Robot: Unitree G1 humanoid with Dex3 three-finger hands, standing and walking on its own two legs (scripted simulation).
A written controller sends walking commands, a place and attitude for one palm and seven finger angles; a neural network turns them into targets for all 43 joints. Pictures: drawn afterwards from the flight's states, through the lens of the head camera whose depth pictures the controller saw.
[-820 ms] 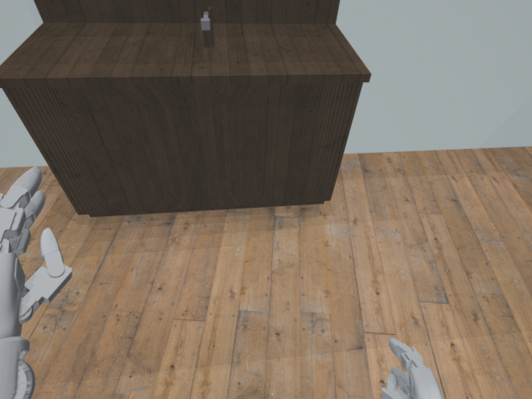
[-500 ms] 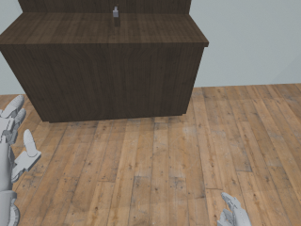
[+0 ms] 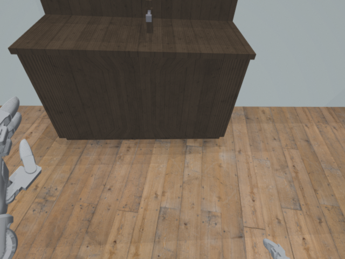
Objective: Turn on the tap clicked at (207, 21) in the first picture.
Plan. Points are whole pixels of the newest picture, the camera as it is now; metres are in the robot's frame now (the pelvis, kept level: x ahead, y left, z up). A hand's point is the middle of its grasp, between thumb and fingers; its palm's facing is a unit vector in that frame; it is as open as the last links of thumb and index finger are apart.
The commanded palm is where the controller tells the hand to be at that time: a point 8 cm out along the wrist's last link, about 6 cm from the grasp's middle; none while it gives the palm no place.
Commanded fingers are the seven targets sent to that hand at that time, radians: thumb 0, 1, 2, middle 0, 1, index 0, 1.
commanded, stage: walk to a spot facing it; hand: left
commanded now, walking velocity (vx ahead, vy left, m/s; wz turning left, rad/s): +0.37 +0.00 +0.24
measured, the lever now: (148, 18) +1.14 +0.16 +0.12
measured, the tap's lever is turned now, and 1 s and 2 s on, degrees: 0 0 0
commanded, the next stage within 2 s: turn to face it in 0.82 s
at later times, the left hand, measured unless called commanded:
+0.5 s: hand (84, 117) +0.34 +0.20 +0.18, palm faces +0.44 -0.76 -0.48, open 7.4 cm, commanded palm +0.27 +0.25 +0.19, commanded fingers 0.00 0.90 0.90 -0.20 -0.30 -0.20 -0.30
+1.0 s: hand (67, 85) +0.44 +0.27 +0.19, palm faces +0.64 -0.66 -0.39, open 7.4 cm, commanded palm +0.35 +0.29 +0.19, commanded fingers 0.00 0.90 0.90 -0.20 -0.30 -0.20 -0.30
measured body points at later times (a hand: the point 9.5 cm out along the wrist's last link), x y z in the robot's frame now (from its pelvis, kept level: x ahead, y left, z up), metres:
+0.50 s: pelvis +0.14 -0.05 +0.00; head +0.16 -0.06 +0.45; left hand +0.31 +0.24 +0.21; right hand +0.30 -0.27 -0.12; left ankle +0.03 +0.08 -0.67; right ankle +0.19 -0.13 -0.72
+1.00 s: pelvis +0.28 -0.03 -0.01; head +0.31 -0.01 +0.44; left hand +0.40 +0.30 +0.21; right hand +0.52 -0.18 -0.09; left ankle +0.32 +0.09 -0.72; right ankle +0.23 -0.15 -0.63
